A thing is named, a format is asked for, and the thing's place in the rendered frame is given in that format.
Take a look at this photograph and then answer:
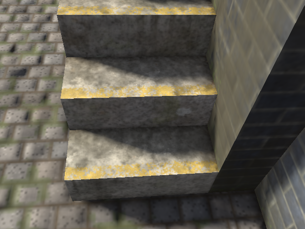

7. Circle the stairs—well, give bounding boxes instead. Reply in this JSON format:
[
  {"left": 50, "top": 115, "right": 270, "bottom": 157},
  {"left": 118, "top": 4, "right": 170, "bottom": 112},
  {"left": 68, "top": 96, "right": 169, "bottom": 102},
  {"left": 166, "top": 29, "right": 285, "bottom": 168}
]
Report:
[{"left": 56, "top": 0, "right": 219, "bottom": 201}]

